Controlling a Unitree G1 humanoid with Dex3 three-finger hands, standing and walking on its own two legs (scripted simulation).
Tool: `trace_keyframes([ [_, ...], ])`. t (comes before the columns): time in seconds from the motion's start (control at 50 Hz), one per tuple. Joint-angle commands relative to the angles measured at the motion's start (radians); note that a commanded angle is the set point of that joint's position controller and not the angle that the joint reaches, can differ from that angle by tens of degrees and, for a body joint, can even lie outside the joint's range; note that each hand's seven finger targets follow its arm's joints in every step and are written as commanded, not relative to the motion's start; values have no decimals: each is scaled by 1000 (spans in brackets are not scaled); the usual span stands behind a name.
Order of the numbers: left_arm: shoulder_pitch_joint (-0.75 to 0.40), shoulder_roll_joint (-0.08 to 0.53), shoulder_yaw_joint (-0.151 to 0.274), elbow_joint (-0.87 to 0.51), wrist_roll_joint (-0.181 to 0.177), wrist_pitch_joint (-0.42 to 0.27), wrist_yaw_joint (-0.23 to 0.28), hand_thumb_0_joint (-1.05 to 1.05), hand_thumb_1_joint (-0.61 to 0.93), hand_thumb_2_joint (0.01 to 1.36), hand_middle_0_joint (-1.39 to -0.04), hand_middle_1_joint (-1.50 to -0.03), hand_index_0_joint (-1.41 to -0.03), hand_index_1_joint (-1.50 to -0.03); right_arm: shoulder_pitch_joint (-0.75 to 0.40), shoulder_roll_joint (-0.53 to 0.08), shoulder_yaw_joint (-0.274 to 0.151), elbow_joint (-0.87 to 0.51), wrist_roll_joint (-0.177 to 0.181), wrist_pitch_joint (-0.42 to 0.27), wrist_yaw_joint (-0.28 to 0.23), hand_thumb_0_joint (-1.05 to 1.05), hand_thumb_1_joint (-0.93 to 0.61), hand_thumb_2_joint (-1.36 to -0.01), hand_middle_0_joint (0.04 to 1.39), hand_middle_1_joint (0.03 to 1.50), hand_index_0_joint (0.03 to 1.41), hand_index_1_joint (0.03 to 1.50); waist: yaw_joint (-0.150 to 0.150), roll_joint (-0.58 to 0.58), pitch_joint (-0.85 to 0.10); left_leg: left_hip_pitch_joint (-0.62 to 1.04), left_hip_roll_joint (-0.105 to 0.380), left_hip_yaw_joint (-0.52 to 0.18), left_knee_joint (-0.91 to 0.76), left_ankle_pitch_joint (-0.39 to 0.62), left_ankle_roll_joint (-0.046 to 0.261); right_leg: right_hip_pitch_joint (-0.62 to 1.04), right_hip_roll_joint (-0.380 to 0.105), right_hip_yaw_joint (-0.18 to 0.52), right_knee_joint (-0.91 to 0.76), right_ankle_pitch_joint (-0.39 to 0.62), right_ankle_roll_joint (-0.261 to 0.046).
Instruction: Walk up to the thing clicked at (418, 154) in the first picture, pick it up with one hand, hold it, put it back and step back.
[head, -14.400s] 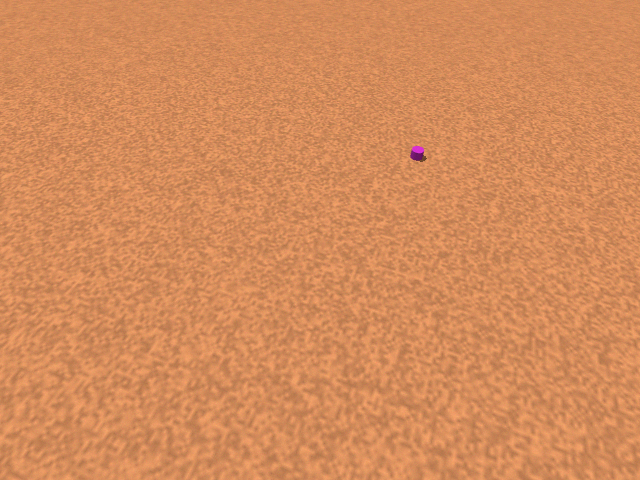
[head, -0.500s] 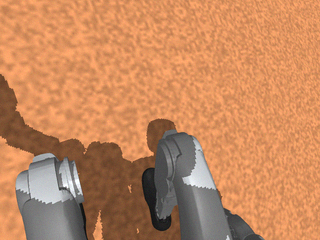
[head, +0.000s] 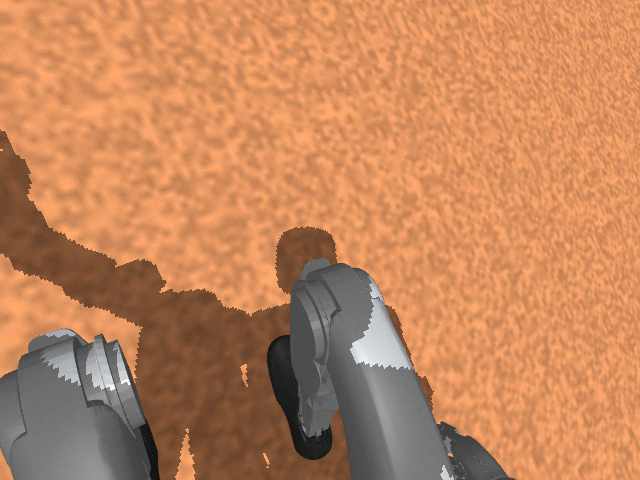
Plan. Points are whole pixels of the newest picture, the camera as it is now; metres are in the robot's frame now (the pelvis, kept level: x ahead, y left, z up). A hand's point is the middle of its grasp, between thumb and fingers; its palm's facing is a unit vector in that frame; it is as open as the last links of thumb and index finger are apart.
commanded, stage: approach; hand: left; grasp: from above
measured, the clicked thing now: out of the picture +0.47 +0.38 -0.29
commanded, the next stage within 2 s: close in in 0.24 s
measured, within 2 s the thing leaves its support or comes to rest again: neither
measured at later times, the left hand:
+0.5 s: hand out of the picture +0.44 +0.38 -0.19, palm faces -0.46 -0.15 -0.88, open 14.3 cm
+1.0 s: hand out of the picture +0.45 +0.37 -0.23, palm faces -0.47 -0.14 -0.87, open 14.4 cm
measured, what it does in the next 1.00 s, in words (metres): stands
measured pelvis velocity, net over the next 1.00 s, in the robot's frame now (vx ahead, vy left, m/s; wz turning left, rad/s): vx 0.00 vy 0.00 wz -0.03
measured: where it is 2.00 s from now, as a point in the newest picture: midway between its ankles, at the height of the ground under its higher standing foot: (229, 453)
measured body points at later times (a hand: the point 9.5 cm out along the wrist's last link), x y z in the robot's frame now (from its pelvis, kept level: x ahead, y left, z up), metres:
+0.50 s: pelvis +0.00 +0.00 +0.00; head +0.25 +0.14 +0.35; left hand +0.46 +0.38 -0.14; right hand +0.07 -0.27 -0.06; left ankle +0.06 +0.12 -0.28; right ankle +0.11 -0.13 -0.28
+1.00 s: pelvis +0.00 +0.00 -0.01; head +0.27 +0.13 +0.32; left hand +0.47 +0.37 -0.18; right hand +0.04 -0.26 -0.07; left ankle +0.06 +0.12 -0.28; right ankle +0.11 -0.13 -0.28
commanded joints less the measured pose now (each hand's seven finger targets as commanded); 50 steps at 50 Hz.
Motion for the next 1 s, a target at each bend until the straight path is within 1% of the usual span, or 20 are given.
trace_keyframes([
  [0.0,-171,299,14,-81,-59,76,-14,0,-564,1009,-59,-1015,-61,-1012,171,-300,-84,-19,20,7,-14,0,-888,-888,200,300,200,300,52,469,-647,575,-7,119,-283,280,13,300,32,-70,-202,291,-88],
  [0.1,-157,326,26,-152,-140,58,-107,0,-562,1007,-61,-1016,-66,-1011,170,-306,-82,-31,29,17,-22,0,-888,-887,200,300,200,300,41,350,-669,497,-4,118,-273,215,27,391,34,-63,-232,241,-78],
  [0.16,-221,326,23,-224,-145,-2,-138,0,-567,1009,-65,-1017,-67,-1015,186,-301,-82,-17,22,24,-29,0,-890,-888,200,300,200,300,20,348,-670,490,-1,115,-259,178,22,394,36,-62,-242,205,-81],
  [0.22,-239,300,9,-217,-131,-74,-141,0,-559,1002,-63,-1018,-67,-1014,196,-297,-72,-3,2,28,-32,0,-889,-889,200,300,200,300,-6,354,-643,497,1,109,-245,161,14,390,38,-69,-246,183,-80],
  [0.24,-225,276,-2,-175,-121,-91,-138,0,-569,1004,-62,-1021,-64,-1018,200,-307,-77,3,1,29,-33,0,-892,-890,200,300,200,300,-14,346,-589,499,-3,106,-239,154,10,347,36,-78,-251,171,-86],
  [0.3,-239,238,-29,-178,-98,-138,-106,0,-583,1033,-70,-1000,-56,-1013,187,-306,-72,7,-10,34,-35,0,-891,-891,200,300,200,300,-10,410,-589,572,2,93,-256,154,-1,292,39,-95,-243,163,-90],
  [0.34,-250,273,-9,-204,-70,-147,-72,0,-579,1008,-61,-1010,-60,-1011,188,-306,-69,7,-13,33,-32,0,-893,-895,200,300,200,300,13,469,-629,643,5,84,-275,190,-6,287,35,-102,-224,189,-88],
  [0.38,-245,299,13,-180,-39,-136,-33,0,-583,1024,-69,-1001,-61,-1009,188,-308,-69,6,-14,34,-27,0,-893,-894,200,300,200,300,22,514,-660,691,8,82,-279,254,-10,280,36,-106,-197,235,-89],
  [0.4,-246,273,-1,-159,-29,-130,-17,0,-573,1023,-66,-1003,-60,-1008,183,-303,-69,8,-16,34,-23,0,-891,-893,200,300,200,300,11,513,-657,697,10,80,-274,274,-8,270,40,-112,-192,249,-88],
  [0.46,-256,276,7,-109,-10,-108,39,0,-588,1025,-62,-986,-51,-998,173,-306,-65,9,-16,24,-19,0,-892,-893,200,300,200,300,-2,503,-604,664,8,82,-271,276,-4,248,41,-116,-188,259,-88],
  [0.5,-253,310,25,-96,8,-88,66,0,-569,1023,-61,-974,-41,-994,162,-312,-69,7,-14,20,-18,0,-890,-896,200,300,200,300,20,515,-619,658,6,82,-277,276,-7,238,39,-117,-171,265,-91],
  [0.54,-259,279,-1,-59,15,-67,81,0,-572,1034,-63,-969,-40,-991,150,-312,-65,1,-19,10,-15,0,-889,-895,200,300,200,300,-4,515,-606,669,11,72,-274,274,-6,215,39,-120,-168,264,-90],
  [0.56,-273,263,-12,-45,16,-60,91,0,-580,1044,-65,-966,-37,-993,155,-316,-63,4,-19,4,-16,0,-889,-895,200,300,200,300,-25,512,-596,657,10,72,-270,274,-6,218,39,-122,-166,267,-88],
  [0.62,-264,267,-15,23,13,-33,110,0,-572,1026,-58,-971,-39,-991,160,-322,-60,1,-20,-15,-16,0,-889,-895,200,300,200,300,-34,489,-554,614,6,73,-273,237,-5,220,37,-121,-168,250,-87],
  [0.72,-286,285,-33,42,2,-12,105,0,-570,1015,-60,-985,-45,-999,162,-332,-39,-8,-27,-47,-18,0,-892,-896,200,300,200,300,-55,483,-566,609,8,67,-257,198,-2,230,38,-118,-166,231,-85],
  [0.78,-303,333,-16,16,-13,-15,108,0,-585,1038,-69,-973,-42,-1000,156,-337,-27,-13,-30,-62,-22,0,-893,-897,200,300,200,300,-53,473,-592,578,9,76,-240,180,2,280,44,-116,-177,227,-82],
  [0.82,-274,331,-27,36,-21,-15,102,0,-578,1012,-59,-987,-44,-1001,156,-337,-18,-14,-30,-68,-21,0,-894,-897,200,300,200,300,-51,455,-554,552,8,83,-229,168,6,281,44,-110,-178,220,-81],
  [0.86,-272,353,-14,18,-20,-20,102,0,-580,1017,-60,-978,-41,-997,166,-342,-9,-16,-38,-73,-24,0,-893,-897,200,300,200,300,-59,470,-575,573,11,78,-226,193,3,298,45,-116,-171,238,-79],
  [0.94,-241,374,-4,8,-32,-31,111,0,-585,1017,-62,-983,-42,-1002,152,-344,0,-14,-40,-77,-23,0,-895,-898,200,300,199,300,-38,498,-590,595,17,71,-225,233,-4,320,51,-122,-166,262,-82],
  [0.98,-213,365,-9,30,-33,-29,111,0,-581,1015,-61,-980,-42,-999,147,-346,3,-19,-42,-80,-20,0,-895,-898,200,300,200,300,-42,489,-574,593,21,68,-217,248,-4,312,55,-126,-159,268,-82],
])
